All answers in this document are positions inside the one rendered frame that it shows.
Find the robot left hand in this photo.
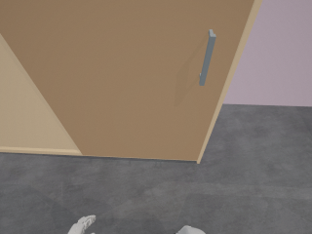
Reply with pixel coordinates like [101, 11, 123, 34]
[67, 214, 97, 234]

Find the handle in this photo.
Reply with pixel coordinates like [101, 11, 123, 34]
[199, 29, 216, 86]

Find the wardrobe door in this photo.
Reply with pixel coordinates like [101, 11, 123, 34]
[0, 0, 254, 161]
[0, 33, 79, 150]

